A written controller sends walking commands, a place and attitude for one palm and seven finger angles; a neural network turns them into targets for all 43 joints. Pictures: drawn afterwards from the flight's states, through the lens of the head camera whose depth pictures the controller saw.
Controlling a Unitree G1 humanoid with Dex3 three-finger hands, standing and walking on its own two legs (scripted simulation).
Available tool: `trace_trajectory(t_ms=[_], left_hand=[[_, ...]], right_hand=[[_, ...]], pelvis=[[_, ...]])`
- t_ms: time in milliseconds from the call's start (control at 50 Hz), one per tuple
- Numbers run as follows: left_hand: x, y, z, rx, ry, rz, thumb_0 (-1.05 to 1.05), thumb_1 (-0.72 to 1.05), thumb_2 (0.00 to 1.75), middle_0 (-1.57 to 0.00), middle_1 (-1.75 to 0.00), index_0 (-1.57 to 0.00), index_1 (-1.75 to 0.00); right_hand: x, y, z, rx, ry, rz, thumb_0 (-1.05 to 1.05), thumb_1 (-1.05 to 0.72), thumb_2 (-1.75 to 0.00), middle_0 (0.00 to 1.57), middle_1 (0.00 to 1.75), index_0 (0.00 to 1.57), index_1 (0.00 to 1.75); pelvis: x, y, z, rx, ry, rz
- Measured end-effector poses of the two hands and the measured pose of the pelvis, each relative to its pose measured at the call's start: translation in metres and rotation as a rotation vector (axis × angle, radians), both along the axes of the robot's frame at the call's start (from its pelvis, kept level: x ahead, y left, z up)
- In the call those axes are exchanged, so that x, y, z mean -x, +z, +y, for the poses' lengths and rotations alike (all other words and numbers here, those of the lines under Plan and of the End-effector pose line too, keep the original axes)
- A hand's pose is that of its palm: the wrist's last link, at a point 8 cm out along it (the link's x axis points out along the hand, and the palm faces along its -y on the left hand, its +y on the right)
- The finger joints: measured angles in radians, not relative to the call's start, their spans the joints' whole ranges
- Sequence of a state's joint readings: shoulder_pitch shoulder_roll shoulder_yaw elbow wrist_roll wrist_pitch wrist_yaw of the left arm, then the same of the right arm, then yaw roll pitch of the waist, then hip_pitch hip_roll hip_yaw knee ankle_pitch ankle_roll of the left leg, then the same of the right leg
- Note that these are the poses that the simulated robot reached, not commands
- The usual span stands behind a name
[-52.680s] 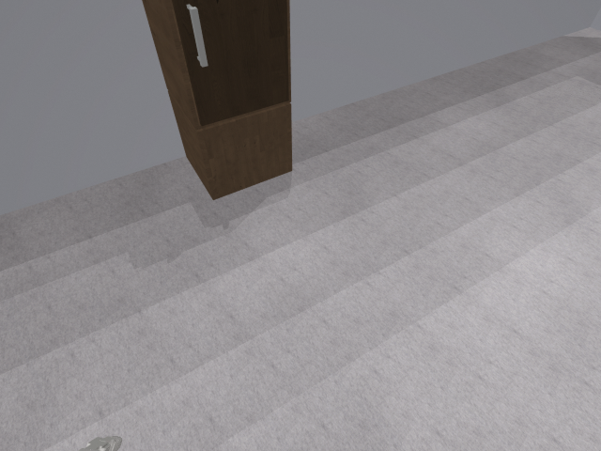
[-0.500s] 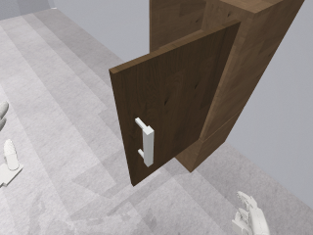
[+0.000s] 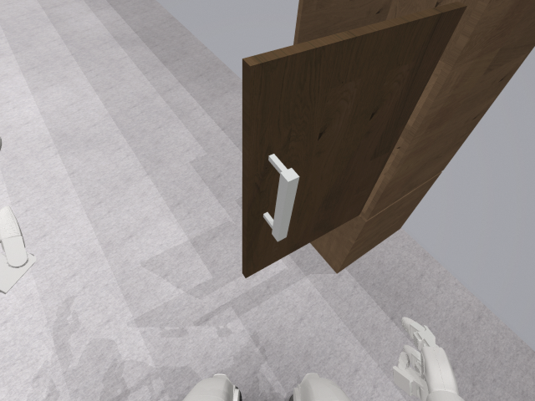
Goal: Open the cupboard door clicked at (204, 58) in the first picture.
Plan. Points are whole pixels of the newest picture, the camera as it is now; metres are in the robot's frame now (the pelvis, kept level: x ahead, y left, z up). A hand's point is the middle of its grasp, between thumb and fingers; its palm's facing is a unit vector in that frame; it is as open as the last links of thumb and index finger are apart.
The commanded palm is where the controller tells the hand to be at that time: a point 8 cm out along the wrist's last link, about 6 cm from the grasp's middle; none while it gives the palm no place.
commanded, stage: step back with the hand held close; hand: left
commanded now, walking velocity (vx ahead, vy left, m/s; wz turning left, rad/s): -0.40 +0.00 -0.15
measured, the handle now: (277, 200) +0.43 +0.01 +0.02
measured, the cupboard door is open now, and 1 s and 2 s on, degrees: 87 87 87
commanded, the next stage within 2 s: stop stepping back and stand still in 0.18 s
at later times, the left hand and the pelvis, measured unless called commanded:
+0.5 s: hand (71, 328) +0.16 +0.18 +0.19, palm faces +0.21 -0.82 -0.53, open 7.4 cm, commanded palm +0.11 +0.24 +0.20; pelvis -0.08 -0.03 +0.01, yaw -11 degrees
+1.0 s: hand out of the picture +0.09 +0.19 +0.17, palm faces +0.26 -0.85 -0.46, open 7.4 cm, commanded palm +0.04 +0.24 +0.20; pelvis -0.16 -0.03 +0.02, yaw -10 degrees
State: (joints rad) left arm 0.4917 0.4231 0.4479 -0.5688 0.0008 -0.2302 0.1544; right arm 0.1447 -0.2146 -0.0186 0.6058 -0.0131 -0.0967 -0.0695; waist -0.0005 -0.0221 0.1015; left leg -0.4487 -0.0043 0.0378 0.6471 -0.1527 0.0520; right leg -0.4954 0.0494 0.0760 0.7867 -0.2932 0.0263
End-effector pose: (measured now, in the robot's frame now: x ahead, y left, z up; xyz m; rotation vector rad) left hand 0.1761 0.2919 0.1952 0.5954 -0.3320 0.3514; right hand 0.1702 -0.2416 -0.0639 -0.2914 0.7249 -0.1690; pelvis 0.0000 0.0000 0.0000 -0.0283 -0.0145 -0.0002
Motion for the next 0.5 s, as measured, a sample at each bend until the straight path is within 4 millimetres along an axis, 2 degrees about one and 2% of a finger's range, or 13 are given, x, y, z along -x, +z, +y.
trace_trajectory(t_ms=[120, 240, 320, 380, 440, 500], left_hand=[[0.017, 0.015, 0.006, 0.014, 0.01, -0.005, 0.01, 0.89, 0.9, -0.21, -0.3, -0.22, -0.3], [0.022, 0.014, -0.019, 0.089, -0.047, 0.006, 0.01, 0.89, 0.9, -0.21, -0.3, -0.21, -0.3], [0.033, 0.011, -0.048, 0.016, -0.143, 0.028, 0.02, 0.89, 0.9, -0.21, -0.3, -0.21, -0.3], [0.042, 0.013, -0.064, -0.006, -0.204, 0.062, 0.01, 0.89, 0.9, -0.21, -0.3, -0.21, -0.3], [0.05, 0.016, -0.069, -0.033, -0.219, 0.082, 0.01, 0.89, 0.9, -0.21, -0.3, -0.22, -0.3], [0.052, 0.014, -0.063, -0.028, -0.203, 0.069, 0.01, 0.89, 0.9, -0.22, -0.3, -0.22, -0.3]], right_hand=[[0.022, 0.015, 0.013, -0.044, -0.011, -0.024, 0.02, -0.91, -0.9, 0.2, 0.3, 0.2, 0.3], [0.051, 0.018, 0.011, -0.075, -0.004, -0.029, 0.02, -0.91, -0.9, 0.21, 0.3, 0.2, 0.3], [0.075, 0.007, -0.007, -0.092, -0.024, -0.041, 0.01, -0.9, -0.9, 0.21, 0.3, 0.2, 0.3], [0.105, 0.003, -0.025, -0.081, -0.08, 0.007, 0.01, -0.9, -0.9, 0.21, 0.3, 0.2, 0.3], [0.137, 0.007, -0.042, -0.05, -0.151, 0.038, 0.02, -0.91, -0.9, 0.21, 0.3, 0.2, 0.3], [0.163, 0.006, -0.059, -0.007, -0.218, 0.033, 0.02, -0.91, -0.9, 0.21, 0.3, 0.2, 0.3]], pelvis=[[0.016, 0.015, -0.002, 0.03, -0.051, 0.033], [0.043, 0.022, -0.013, 0.029, -0.099, 0.077], [0.072, 0.009, -0.028, -0.026, -0.15, 0.093], [0.083, 0.013, -0.03, -0.02, -0.169, 0.074], [0.083, 0.016, -0.033, -0.045, -0.188, 0.062], [0.085, 0.011, -0.031, -0.033, -0.185, 0.047]])
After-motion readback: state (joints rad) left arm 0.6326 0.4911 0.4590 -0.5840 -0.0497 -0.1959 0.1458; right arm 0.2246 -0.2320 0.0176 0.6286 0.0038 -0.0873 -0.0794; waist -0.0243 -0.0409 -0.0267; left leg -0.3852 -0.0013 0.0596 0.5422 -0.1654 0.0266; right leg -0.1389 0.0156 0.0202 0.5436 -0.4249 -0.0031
